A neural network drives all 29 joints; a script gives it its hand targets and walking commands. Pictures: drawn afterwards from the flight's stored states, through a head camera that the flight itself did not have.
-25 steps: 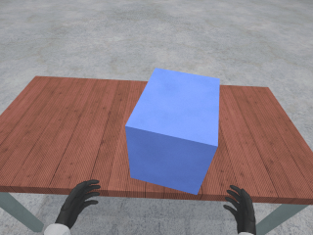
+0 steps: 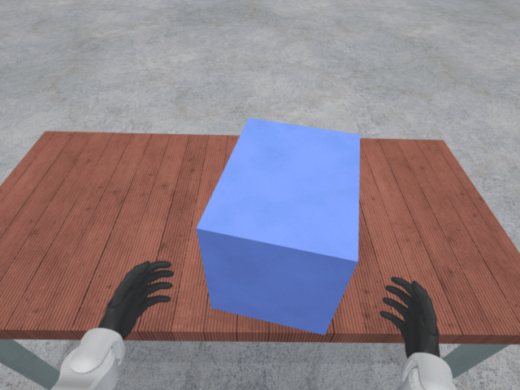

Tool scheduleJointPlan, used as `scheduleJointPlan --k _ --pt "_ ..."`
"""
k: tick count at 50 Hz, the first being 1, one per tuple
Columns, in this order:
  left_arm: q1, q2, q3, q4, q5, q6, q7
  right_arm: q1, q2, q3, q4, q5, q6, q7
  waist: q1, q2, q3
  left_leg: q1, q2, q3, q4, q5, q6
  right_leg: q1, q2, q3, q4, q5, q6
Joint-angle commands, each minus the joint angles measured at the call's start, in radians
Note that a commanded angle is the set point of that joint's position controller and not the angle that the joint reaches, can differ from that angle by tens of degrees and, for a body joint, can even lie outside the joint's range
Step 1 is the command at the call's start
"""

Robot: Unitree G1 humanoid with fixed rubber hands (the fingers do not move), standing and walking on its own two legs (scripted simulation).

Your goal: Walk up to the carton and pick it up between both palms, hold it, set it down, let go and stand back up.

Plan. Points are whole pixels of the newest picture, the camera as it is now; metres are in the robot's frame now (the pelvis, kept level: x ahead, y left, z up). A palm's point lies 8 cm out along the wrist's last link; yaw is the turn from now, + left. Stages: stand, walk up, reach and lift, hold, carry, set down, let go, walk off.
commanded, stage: reach and lift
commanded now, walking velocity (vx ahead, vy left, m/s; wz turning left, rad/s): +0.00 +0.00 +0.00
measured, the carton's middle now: (285, 222) +0.44 -0.06 -0.01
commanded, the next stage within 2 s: none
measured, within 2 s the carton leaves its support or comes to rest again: neither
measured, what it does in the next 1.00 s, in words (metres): stands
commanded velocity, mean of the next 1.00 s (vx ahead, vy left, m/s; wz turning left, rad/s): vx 0.00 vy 0.00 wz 0.00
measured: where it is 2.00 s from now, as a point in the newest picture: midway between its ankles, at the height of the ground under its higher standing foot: outside the picture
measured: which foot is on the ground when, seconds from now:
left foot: down 0.00-1.00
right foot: down 0.00-1.00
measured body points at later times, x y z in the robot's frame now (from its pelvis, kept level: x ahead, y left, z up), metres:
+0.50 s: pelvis -0.01 +0.01 +0.00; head +0.00 +0.01 +0.45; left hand +0.33 +0.18 +0.07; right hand +0.25 -0.24 +0.06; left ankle -0.04 +0.10 -0.74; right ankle +0.02 -0.13 -0.74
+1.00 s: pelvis -0.02 +0.00 +0.00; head +0.00 +0.01 +0.45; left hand +0.40 +0.14 +0.12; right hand +0.30 -0.26 +0.10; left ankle -0.04 +0.10 -0.74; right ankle +0.02 -0.13 -0.74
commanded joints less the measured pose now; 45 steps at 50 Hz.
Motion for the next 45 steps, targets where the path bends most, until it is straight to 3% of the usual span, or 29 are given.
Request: scheduleJointPlan --k 1,5,9,15,20,31,36,45 --pt "-0.248 0.146 0.121 -0.212 0.002 0.007 -0.004 -0.166 -0.086 -0.024 -0.275 0.006 0.0 -0.008 -0.009 0.008 -0.216 -0.143 -0.012 -0.065 -0.096 0.286 -0.028 0.233 0.013 0.111 0.001 0.319 -0.034" --pt "-0.269 0.126 0.139 -0.251 0.016 0.074 -0.004 -0.172 -0.107 -0.026 -0.302 0.022 0.037 -0.012 -0.018 0.02 -0.237 -0.107 -0.013 -0.062 -0.087 0.363 -0.04 0.235 0.021 0.104 -0.002 0.385 -0.037" --pt "-0.354 0.122 0.15 -0.267 0.017 0.132 -0.004 -0.237 -0.131 -0.054 -0.315 0.021 0.076 -0.014 -0.035 0.026 -0.248 -0.106 -0.013 -0.06 -0.094 0.341 -0.046 0.216 0.025 0.095 -0.008 0.361 -0.035" --pt "-0.473 0.124 0.169 -0.259 0.018 0.211 0.001 -0.346 -0.162 -0.053 -0.326 0.048 0.125 -0.008 -0.035 0.01 -0.293 -0.104 -0.012 -0.053 -0.097 0.336 -0.041 0.208 0.033 0.088 -0.005 0.359 -0.032" --pt "-0.592 0.127 0.178 -0.259 0.025 0.255 0.005 -0.435 -0.196 -0.07 -0.296 0.063 0.147 -0.001 -0.047 0.041 -0.335 -0.074 -0.011 -0.053 -0.091 0.357 -0.053 0.186 0.043 0.076 -0.008 0.347 -0.035" --pt "-0.883 0.146 0.194 -0.097 0.026 0.326 0.015 -0.703 -0.229 -0.09 -0.183 0.06 0.194 0.013 -0.058 0.012 -0.398 -0.127 -0.011 -0.039 -0.124 0.198 -0.024 0.161 0.044 0.065 0.001 0.248 -0.022" --pt "-0.957 0.149 0.2 -0.059 0.034 0.343 0.013 -0.777 -0.246 -0.081 -0.129 0.074 0.198 0.014 -0.078 0.006 -0.453 -0.094 -0.02 -0.034 -0.1 0.282 -0.027 0.189 0.052 0.062 0.012 0.349 -0.016" --pt "-1.116 0.184 0.216 0.039 0.052 0.37 0.011 -0.936 -0.249 -0.074 -0.056 0.077 0.217 0.006 -0.091 -0.01 -0.507 -0.127 -0.037 -0.03 -0.105 0.242 -0.009 0.212 0.051 0.057 0.017 0.373 0.0"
